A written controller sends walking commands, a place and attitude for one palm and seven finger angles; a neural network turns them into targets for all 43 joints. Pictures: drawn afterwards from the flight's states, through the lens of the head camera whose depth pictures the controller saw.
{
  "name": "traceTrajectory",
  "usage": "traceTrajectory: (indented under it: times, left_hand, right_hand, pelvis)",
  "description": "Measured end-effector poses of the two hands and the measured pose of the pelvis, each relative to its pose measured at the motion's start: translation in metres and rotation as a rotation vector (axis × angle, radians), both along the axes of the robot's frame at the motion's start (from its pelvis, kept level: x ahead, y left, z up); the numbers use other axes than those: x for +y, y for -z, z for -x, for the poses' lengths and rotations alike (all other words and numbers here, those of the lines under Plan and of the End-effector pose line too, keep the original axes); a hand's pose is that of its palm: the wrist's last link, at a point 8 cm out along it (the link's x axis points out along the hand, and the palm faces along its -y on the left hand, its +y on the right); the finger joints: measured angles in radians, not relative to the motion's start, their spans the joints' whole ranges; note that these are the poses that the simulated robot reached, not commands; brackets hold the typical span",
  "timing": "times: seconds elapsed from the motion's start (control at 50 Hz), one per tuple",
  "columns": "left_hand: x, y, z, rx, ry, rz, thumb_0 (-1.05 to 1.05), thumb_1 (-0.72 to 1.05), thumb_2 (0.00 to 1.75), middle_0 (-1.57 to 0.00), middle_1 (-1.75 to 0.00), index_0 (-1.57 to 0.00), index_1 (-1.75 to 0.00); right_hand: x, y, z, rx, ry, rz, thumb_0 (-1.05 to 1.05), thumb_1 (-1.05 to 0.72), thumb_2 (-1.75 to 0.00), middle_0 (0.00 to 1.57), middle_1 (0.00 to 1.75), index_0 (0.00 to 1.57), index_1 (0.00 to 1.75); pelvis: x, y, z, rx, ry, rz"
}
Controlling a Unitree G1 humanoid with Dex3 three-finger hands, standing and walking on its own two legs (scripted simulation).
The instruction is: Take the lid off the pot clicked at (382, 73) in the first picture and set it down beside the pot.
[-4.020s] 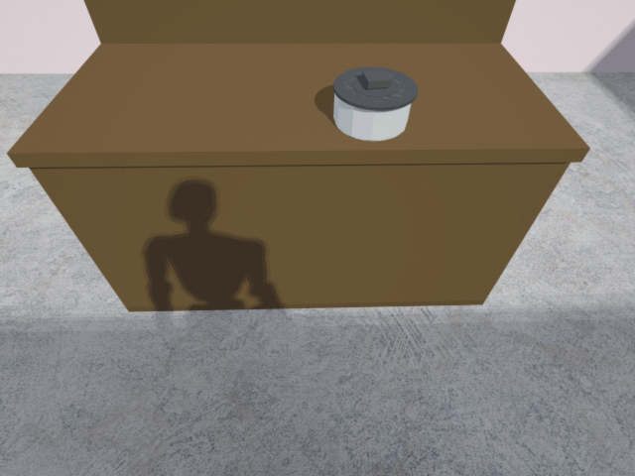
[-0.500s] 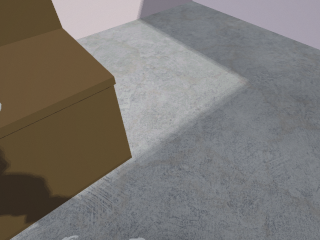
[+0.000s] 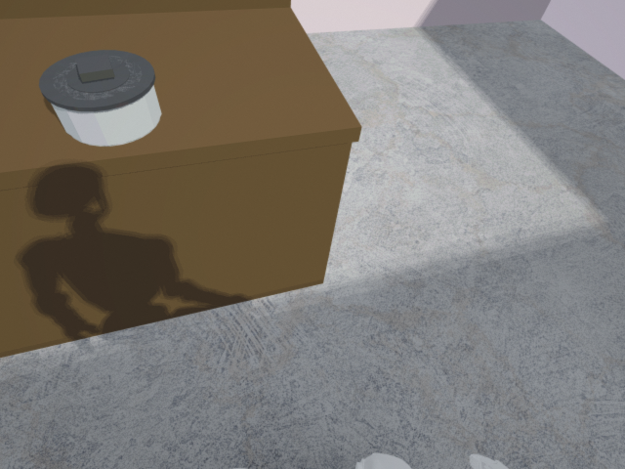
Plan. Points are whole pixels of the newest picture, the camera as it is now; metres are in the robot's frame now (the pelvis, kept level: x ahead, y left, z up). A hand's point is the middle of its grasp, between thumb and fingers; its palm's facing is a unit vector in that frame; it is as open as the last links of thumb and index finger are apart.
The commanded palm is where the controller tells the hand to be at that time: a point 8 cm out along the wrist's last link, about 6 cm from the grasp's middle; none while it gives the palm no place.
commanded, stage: turn to face it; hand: left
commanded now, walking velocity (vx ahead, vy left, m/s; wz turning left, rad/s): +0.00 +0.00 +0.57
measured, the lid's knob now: (95, 67) +0.71 +0.45 +0.08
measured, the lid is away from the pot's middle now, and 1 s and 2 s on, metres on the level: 0.00 0.00 0.00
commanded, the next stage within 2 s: take the last steps up to it in 0.48 s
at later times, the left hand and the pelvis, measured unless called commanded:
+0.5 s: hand out of the picture +0.04 +0.16 -0.14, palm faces +0.25 -0.93 -0.28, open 7.3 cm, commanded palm none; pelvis +0.00 -0.05 +0.01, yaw +15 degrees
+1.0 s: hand out of the picture -0.02 +0.22 -0.16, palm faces +0.38 -0.90 -0.21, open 7.3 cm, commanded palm none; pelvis +0.03 +0.02 +0.02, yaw +21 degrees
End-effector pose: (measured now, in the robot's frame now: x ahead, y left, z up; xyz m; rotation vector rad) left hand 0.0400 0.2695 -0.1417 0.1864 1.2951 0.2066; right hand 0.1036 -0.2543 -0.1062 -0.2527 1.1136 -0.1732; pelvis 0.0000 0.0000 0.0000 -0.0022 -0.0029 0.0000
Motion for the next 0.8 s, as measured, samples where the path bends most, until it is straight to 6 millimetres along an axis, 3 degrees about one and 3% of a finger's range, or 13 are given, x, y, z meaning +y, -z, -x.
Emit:
traceTrajectory:
  times: [0.16, 0.28, 0.34, 0.46, 0.58, 0.74, 0.8]
  left_hand:
    - [0.005, -0.024, -0.013, -0.09, -0.049, -0.041, 0.0, 0.91, 0.9, -0.2, -0.3, -0.2, -0.3]
    - [-0.016, -0.035, -0.025, -0.157, -0.07, -0.075, 0.0, 0.91, 0.9, -0.2, -0.3, -0.2, -0.3]
    - [-0.031, -0.037, -0.022, -0.187, -0.08, -0.094, 0.0, 0.91, 0.9, -0.2, -0.3, -0.2, -0.3]
    - [-0.057, -0.042, 0.007, -0.157, -0.153, -0.065, 0.0, 0.91, 0.9, -0.2, -0.3, -0.21, -0.3]
    - [-0.071, -0.031, 0.048, -0.091, -0.226, -0.01, 0.0, 0.91, 0.9, -0.2, -0.3, -0.21, -0.3]
    - [-0.055, 0.0, 0.121, 0.026, -0.358, 0.058, 0.0, 0.9, 0.9, -0.2, -0.3, -0.21, -0.3]
    - [-0.043, 0.004, 0.136, 0.076, -0.376, 0.069, 0.0, 0.91, 0.9, -0.2, -0.3, -0.21, -0.3]
  right_hand:
    - [0.008, 0.007, 0.008, 0.079, -0.045, -0.034, 0.01, -0.9, -0.9, 0.21, 0.3, 0.21, 0.3]
    - [-0.01, 0.027, 0.012, 0.128, -0.064, -0.066, 0.01, -0.9, -0.9, 0.21, 0.3, 0.21, 0.3]
    - [-0.021, 0.038, 0.008, 0.141, -0.076, -0.079, 0.01, -0.9, -0.9, 0.21, 0.3, 0.21, 0.3]
    - [-0.03, 0.033, -0.006, 0.16, -0.136, -0.078, 0.01, -0.91, -0.9, 0.2, 0.3, 0.2, 0.3]
    - [-0.019, 0.023, -0.023, 0.164, -0.201, -0.06, 0.01, -0.91, -0.9, 0.2, 0.3, 0.2, 0.3]
    - [0.032, 0.013, -0.054, 0.066, -0.328, -0.023, 0.01, -0.91, -0.9, 0.2, 0.3, 0.2, 0.3]
    - [0.047, 0.007, -0.051, 0.048, -0.347, -0.019, 0.01, -0.91, -0.9, 0.2, 0.3, 0.2, 0.3]
  pelvis:
    - [-0.004, -0.009, -0.002, 0.006, -0.088, 0.0]
    - [-0.024, -0.004, -0.005, 0.005, -0.151, -0.011]
    - [-0.035, 0.001, -0.005, -0.002, -0.183, -0.014]
    - [-0.044, -0.008, -0.004, -0.014, -0.246, -0.028]
    - [-0.043, -0.012, -0.002, -0.011, -0.285, -0.038]
    - [-0.016, -0.001, 0.006, -0.006, -0.336, -0.001]
    - [-0.006, -0.003, 0.004, -0.012, -0.338, -0.004]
